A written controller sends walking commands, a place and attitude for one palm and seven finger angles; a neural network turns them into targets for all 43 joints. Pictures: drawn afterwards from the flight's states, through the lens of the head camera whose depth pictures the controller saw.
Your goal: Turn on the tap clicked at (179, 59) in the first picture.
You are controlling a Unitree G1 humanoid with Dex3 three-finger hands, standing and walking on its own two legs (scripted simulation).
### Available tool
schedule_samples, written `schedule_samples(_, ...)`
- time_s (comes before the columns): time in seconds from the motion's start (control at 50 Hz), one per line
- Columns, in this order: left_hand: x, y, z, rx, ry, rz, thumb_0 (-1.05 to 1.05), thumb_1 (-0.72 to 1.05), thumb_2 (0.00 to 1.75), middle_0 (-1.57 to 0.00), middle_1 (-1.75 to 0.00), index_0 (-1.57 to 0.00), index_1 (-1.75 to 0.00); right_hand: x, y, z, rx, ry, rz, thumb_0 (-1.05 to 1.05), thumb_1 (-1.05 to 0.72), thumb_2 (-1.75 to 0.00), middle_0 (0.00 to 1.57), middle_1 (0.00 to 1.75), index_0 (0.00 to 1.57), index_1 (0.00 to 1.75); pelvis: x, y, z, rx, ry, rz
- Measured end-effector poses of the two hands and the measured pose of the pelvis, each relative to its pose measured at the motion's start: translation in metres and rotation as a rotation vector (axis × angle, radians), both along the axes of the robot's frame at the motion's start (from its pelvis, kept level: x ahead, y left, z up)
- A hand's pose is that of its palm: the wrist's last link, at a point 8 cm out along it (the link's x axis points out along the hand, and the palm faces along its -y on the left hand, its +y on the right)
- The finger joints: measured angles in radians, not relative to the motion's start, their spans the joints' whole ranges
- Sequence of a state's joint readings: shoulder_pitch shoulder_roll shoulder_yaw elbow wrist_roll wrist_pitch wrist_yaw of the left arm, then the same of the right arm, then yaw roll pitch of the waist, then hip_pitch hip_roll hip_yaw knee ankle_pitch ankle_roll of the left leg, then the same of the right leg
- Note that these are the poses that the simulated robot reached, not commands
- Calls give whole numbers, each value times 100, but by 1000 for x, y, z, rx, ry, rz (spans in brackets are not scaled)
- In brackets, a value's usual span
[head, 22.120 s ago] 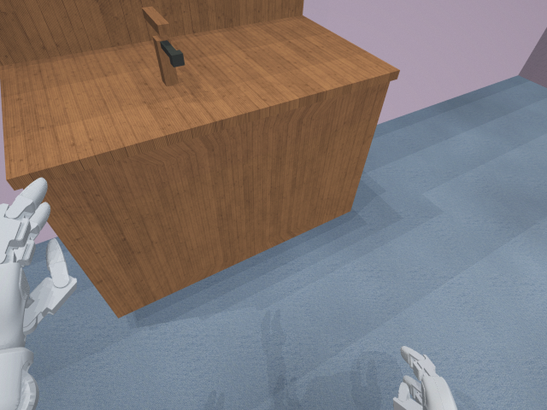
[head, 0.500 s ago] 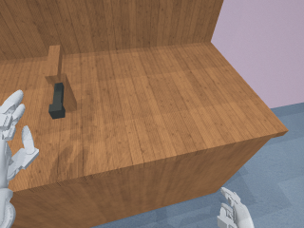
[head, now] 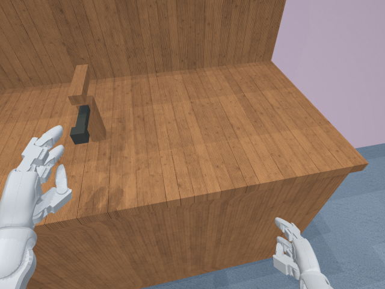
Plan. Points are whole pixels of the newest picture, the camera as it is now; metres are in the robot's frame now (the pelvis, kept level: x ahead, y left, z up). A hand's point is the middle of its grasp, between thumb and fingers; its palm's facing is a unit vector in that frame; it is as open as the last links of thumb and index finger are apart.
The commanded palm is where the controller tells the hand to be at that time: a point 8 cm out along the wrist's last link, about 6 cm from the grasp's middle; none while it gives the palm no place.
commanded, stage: turn the palm inward beside the body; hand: left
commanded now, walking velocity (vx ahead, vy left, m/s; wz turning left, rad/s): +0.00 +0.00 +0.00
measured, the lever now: (80, 135) +0.37 +0.28 +0.14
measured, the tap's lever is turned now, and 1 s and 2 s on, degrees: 0 0 0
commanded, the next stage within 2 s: reach beside the lever's end, fingers flat in 1.88 s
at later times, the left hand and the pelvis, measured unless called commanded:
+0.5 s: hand (80, 176) +0.23 +0.20 +0.20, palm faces +0.44 -0.85 -0.29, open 7.4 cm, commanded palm +0.17 +0.25 +0.19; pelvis +0.01 -0.07 -0.01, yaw +1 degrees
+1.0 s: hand (59, 186) +0.21 +0.22 +0.19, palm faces +0.45 -0.87 -0.19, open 7.4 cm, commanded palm +0.15 +0.25 +0.20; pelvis +0.03 -0.03 +0.00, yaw +1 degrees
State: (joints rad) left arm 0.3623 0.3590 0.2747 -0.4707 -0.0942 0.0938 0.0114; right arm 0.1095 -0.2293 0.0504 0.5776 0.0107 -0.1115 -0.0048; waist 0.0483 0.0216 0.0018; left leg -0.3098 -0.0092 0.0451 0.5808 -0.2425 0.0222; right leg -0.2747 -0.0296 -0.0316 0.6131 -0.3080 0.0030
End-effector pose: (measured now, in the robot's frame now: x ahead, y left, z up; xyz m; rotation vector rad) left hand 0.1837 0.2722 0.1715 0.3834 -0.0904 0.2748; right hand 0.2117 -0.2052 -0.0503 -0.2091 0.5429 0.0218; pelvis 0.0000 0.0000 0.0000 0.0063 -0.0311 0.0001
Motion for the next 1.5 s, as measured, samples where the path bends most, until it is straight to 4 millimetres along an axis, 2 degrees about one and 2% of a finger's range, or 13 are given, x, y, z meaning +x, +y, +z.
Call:
schedule_samples(0.1,-33,4,19,30,-198,156,2,88,89,-22,-30,-22,-30,1,-7,-2,-20,-9,47,1,-91,-90,20,30,21,30,-9,-24,-5,-4,-6,27)
schedule_samples(0.16,-43,10,33,44,-273,247,1,88,89,-22,-30,-21,-30,0,-14,-10,-27,8,69,1,-91,-90,20,30,21,30,-13,-36,-7,-9,-17,51)
schedule_samples(0.22,-38,7,35,24,-215,254,1,89,90,-21,-30,-21,-30,-3,-23,-19,-20,22,60,1,-90,-90,20,30,21,30,-16,-44,-8,-10,-32,63)
schedule_samples(0.32,-13,-18,22,-3,-30,147,1,89,90,-20,-30,-20,-30,-8,-43,-28,12,11,-11,2,-90,-89,20,30,21,30,-15,-54,-9,-5,-34,43)
schedule_samples(0.42,1,-37,23,-15,-80,91,1,89,90,-21,-30,-21,-30,-14,-69,-33,15,13,-86,2,-90,-90,20,30,21,30,-6,-63,-12,-3,-9,12)
schedule_samples(0.52,-2,-36,36,-2,-167,138,1,89,89,-22,-30,-21,-30,-17,-91,-38,-17,46,-127,2,-91,-90,20,30,20,30,13,-66,-13,-1,10,10)
schedule_samples(0.62,-3,-23,27,-32,-76,179,1,89,90,-21,-30,-21,-30,-8,-99,-41,-48,63,-143,2,-91,-90,20,30,20,30,28,-61,-11,3,18,17)
schedule_samples(0.74,-1,-22,15,-87,-58,146,1,89,90,-21,-30,-21,-30,11,-84,-27,-49,-6,-117,2,-91,-90,19,30,20,30,35,-52,-8,4,30,20)
schedule_samples(0.9,-10,-25,28,-103,-142,103,1,89,90,-21,-30,-21,-30,30,-41,-6,5,-116,-50,2,-91,-90,20,30,20,30,33,-37,-6,-3,18,20)
schedule_samples(1.02,-22,-9,25,-151,-106,165,1,89,90,-21,-30,-21,-30,33,-11,0,30,-127,-7,2,-91,-90,20,30,21,30,24,-28,-4,-10,-3,26)
schedule_samples(1.12,-32,-11,21,-174,-86,168,1,89,90,-21,-30,-20,-30,28,3,3,29,-128,28,2,-90,-90,20,30,21,30,14,-22,-3,-14,-19,29)
schedule_samples(1.28,-46,-15,29,-178,-115,155,1,89,90,-21,-30,-21,-30,14,11,2,26,-120,34,2,-90,-90,20,30,21,30,3,-18,-3,-14,-40,25)
schedule_samples(1.5,-55,-16,27,-227,-87,184,1,89,90,-21,-30,-20,-30,4,-1,-2,17,-108,5,2,-90,-90,20,30,21,30,-5,-21,-4,-14,-60,28)
